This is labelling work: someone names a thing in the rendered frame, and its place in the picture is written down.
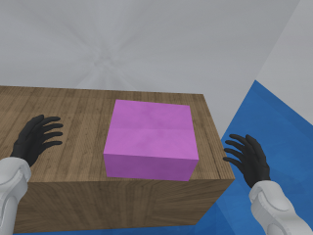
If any robot left hand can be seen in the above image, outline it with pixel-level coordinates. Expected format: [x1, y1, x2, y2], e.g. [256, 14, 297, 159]
[10, 115, 63, 167]

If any carton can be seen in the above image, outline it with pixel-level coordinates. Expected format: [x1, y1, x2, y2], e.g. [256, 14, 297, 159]
[103, 99, 199, 181]

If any robot right hand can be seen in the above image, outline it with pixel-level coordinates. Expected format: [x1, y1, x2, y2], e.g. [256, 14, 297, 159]
[223, 134, 271, 188]

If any pedestal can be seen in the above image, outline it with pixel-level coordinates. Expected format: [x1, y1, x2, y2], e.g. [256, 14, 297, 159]
[0, 85, 236, 234]

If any robot right forearm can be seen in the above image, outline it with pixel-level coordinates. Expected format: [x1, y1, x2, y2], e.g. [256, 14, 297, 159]
[248, 180, 313, 235]

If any robot left forearm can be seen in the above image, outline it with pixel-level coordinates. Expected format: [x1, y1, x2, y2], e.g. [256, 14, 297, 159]
[0, 157, 31, 235]

